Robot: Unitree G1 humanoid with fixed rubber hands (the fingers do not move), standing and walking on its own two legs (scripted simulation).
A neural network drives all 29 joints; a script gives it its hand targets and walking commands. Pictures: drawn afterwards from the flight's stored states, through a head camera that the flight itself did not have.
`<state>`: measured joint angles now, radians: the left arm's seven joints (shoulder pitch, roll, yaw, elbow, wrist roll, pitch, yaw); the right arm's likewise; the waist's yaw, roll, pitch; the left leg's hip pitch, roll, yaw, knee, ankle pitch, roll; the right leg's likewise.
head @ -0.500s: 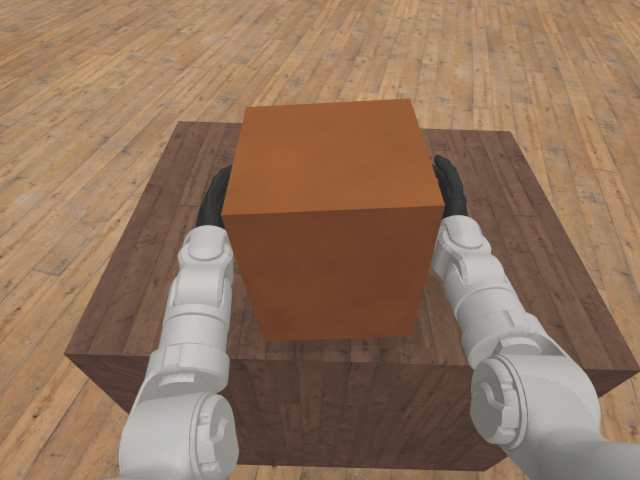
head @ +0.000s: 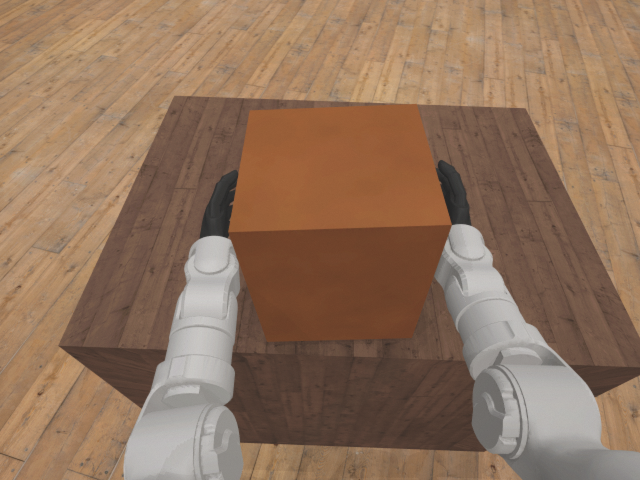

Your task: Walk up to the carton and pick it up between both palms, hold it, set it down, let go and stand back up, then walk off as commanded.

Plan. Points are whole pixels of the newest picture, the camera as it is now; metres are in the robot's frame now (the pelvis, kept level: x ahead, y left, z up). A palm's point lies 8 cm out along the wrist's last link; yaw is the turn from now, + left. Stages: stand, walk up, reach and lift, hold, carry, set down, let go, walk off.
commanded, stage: set down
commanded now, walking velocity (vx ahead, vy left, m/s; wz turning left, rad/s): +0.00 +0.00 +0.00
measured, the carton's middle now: (336, 231) +0.42 +0.02 +0.06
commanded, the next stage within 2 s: none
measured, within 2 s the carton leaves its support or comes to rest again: rests again in 0.36 s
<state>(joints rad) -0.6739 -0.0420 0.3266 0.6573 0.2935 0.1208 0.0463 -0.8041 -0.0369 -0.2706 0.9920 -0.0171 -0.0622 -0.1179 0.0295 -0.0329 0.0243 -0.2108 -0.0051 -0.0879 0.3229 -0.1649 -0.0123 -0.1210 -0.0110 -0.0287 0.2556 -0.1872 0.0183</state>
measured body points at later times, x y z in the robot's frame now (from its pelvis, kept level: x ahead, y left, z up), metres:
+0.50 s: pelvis -0.01 +0.00 +0.00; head +0.05 +0.02 +0.45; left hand +0.40 +0.17 +0.07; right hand +0.43 -0.14 +0.07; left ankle +0.00 +0.13 -0.75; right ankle -0.04 -0.13 -0.75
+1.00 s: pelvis +0.00 +0.00 +0.00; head +0.05 +0.02 +0.45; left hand +0.40 +0.16 +0.07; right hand +0.42 -0.14 +0.07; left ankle +0.00 +0.13 -0.75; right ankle -0.04 -0.13 -0.75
